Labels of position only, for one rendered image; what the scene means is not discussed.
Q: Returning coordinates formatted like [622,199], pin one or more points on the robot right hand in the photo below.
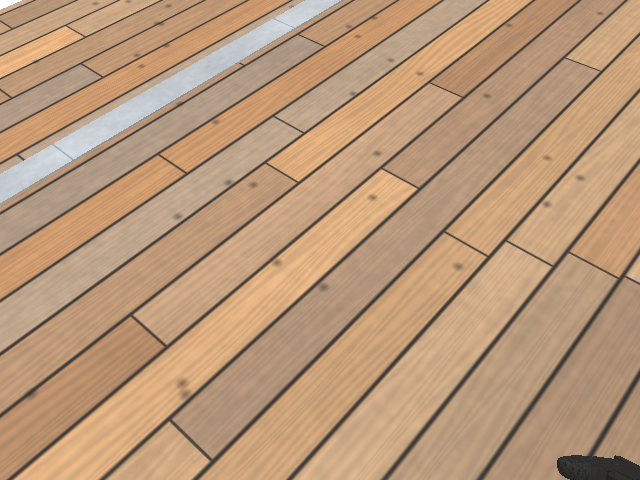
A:
[578,467]

